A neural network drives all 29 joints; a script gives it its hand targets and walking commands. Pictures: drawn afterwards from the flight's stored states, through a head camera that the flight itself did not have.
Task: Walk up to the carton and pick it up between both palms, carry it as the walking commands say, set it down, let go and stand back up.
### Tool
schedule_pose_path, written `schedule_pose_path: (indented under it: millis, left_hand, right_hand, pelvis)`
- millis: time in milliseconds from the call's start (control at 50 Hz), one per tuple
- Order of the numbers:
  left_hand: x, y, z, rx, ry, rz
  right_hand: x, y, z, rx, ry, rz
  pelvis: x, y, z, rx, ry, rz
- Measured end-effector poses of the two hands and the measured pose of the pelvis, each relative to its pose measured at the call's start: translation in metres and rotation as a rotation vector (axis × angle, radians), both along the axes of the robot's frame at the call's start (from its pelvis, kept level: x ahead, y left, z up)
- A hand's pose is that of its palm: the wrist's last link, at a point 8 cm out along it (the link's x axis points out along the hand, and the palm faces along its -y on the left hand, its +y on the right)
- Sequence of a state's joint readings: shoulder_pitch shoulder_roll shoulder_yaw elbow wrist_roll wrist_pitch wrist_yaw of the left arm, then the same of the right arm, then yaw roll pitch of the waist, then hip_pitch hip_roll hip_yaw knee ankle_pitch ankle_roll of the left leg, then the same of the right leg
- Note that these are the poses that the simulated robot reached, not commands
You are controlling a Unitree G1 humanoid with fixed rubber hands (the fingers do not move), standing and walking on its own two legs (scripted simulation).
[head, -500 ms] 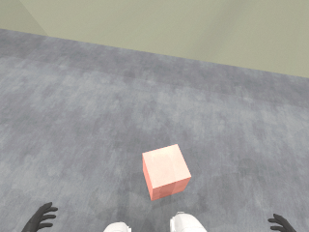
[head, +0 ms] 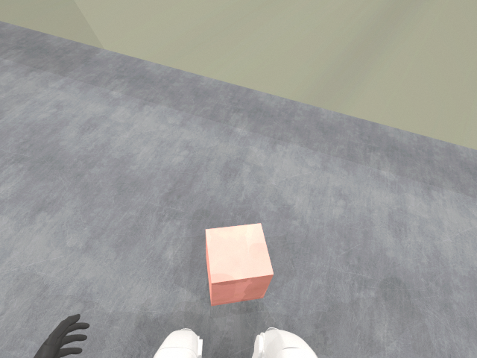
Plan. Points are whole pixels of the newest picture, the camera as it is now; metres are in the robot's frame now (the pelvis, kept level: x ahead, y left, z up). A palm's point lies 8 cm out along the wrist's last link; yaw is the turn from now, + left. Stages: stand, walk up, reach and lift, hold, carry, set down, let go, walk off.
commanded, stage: walk up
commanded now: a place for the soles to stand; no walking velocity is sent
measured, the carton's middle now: (235, 265) +0.51 -0.03 -0.59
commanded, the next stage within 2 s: none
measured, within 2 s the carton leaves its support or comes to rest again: neither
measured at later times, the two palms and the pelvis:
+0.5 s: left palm out of the picture +0.03 +0.21 -0.11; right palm out of the picture +0.10 -0.46 -0.07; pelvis +0.00 -0.12 +0.00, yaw +7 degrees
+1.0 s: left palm out of the picture +0.07 +0.23 -0.10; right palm out of the picture +0.15 -0.43 -0.07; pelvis +0.02 -0.10 +0.00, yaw +9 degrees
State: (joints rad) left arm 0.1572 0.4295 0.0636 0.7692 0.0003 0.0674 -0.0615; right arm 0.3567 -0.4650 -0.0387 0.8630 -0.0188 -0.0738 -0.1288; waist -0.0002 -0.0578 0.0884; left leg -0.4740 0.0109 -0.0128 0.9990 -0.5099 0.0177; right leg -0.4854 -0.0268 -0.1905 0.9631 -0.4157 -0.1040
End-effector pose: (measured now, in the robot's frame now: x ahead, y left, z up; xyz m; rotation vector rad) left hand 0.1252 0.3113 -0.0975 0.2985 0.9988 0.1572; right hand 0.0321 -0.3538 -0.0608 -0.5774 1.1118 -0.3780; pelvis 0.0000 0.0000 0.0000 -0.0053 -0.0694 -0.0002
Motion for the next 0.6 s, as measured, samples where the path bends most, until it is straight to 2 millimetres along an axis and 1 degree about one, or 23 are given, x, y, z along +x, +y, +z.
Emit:
schedule_pose_path:
  millis: [40,100,140,220,280,340,400,440,520,600]
  left_hand:
    - [-0.011,-0.003,-0.008,-0.007,0.03,0.012]
    - [-0.018,-0.011,-0.008,-0.008,0.046,0.02]
    - [-0.021,-0.016,-0.008,0.002,0.051,0.022]
    - [-0.025,-0.029,-0.006,0.038,0.058,0.032]
    - [-0.033,-0.045,-0.006,0.07,0.054,0.04]
    - [-0.053,-0.066,-0.007,0.066,0.062,0.081]
    - [-0.074,-0.084,-0.006,0.057,0.092,0.126]
    - [-0.084,-0.092,-0.006,0.054,0.103,0.15]
    - [-0.096,-0.103,-0.009,0.05,0.124,0.181]
    - [-0.1,-0.102,-0.014,0.04,0.128,0.198]
  right_hand:
    - [-0.004,-0.005,0.002,-0.015,-0.003,0.001]
    - [-0.017,-0.016,0.004,-0.028,0.018,-0.008]
    - [-0.022,-0.027,0.005,-0.038,0.028,-0.01]
    - [-0.023,-0.056,0.003,-0.032,0.036,-0.004]
    - [-0.018,-0.08,-0.009,-0.003,0.038,0.011]
    - [-0.001,-0.095,-0.017,0.016,0.048,0.047]
    - [0.025,-0.103,-0.015,0.036,0.026,0.087]
    - [0.042,-0.106,-0.013,0.046,0.018,0.114]
    - [0.073,-0.107,-0.009,0.057,-0.002,0.158]
    - [0.099,-0.1,-0.004,0.056,-0.023,0.195]
  pelvis:
    - [-0.003,-0.004,-0.002,0.004,-0.011,0.003]
    - [-0.005,-0.013,-0.001,0.011,-0.017,0.008]
    - [-0.007,-0.023,-0.002,0.015,-0.02,0.011]
    - [-0.009,-0.051,-0.005,0.027,-0.014,0.013]
    - [-0.009,-0.078,-0.011,0.038,-0.005,0.018]
    - [-0.009,-0.097,-0.013,0.03,-0.012,0.057]
    - [-0.005,-0.109,-0.007,0.027,-0.009,0.083]
    - [-0.001,-0.115,-0.005,0.023,-0.006,0.101]
    - [0.004,-0.121,-0.003,0.017,0.011,0.124]
    - [0.008,-0.12,-0.003,0.001,0.022,0.144]
